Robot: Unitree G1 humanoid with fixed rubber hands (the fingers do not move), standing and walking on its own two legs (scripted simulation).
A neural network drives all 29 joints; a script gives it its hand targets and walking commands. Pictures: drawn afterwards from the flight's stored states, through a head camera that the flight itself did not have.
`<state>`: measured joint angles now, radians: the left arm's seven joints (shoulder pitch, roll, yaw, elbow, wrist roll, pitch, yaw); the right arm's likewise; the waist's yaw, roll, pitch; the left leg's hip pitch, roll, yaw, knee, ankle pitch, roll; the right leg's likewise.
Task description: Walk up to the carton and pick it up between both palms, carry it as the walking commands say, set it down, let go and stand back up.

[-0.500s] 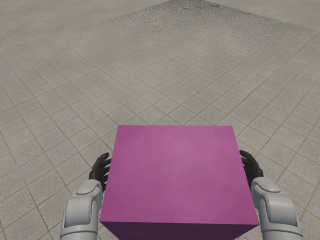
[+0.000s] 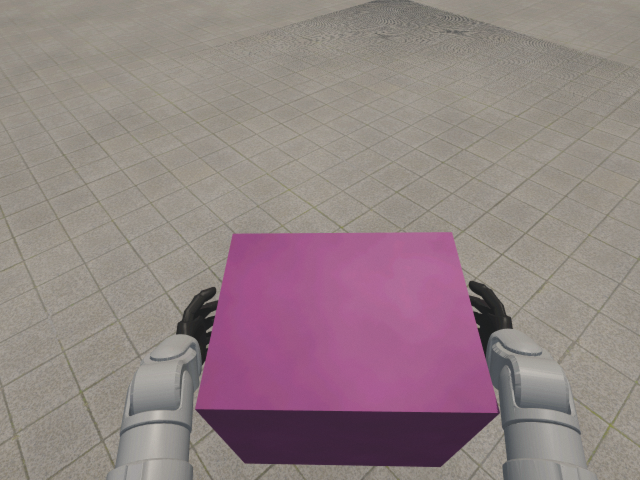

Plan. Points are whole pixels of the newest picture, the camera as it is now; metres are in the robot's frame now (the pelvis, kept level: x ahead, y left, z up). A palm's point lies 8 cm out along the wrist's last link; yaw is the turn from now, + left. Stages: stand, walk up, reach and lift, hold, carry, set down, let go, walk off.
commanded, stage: hold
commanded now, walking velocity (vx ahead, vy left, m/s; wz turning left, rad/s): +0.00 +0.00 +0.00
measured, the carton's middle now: (341, 355) +0.30 +0.00 -0.02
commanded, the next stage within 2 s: carry in 1.04 s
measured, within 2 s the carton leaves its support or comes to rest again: neither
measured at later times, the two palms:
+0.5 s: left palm (192, 339) +0.29 +0.20 +0.03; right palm (490, 337) +0.30 -0.19 +0.04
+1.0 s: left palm (197, 347) +0.28 +0.19 +0.03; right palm (499, 348) +0.29 -0.20 +0.03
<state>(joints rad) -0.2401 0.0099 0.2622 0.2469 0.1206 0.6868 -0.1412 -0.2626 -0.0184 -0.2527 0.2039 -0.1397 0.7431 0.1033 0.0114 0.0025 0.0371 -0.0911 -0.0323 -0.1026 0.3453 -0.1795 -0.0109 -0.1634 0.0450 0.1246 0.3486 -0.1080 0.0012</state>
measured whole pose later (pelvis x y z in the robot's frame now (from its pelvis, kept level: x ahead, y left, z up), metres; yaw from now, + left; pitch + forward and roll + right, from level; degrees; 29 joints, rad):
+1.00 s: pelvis +0.03 +0.00 +0.00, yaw +0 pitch -4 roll +0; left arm -0.05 -0.01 0.18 0.02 0.09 0.73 -0.10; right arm -0.08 -0.06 -0.16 0.01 -0.09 0.76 0.11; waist -0.01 0.02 0.04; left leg -0.04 -0.03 -0.10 0.32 -0.21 0.00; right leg -0.12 0.05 0.12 0.33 -0.14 0.00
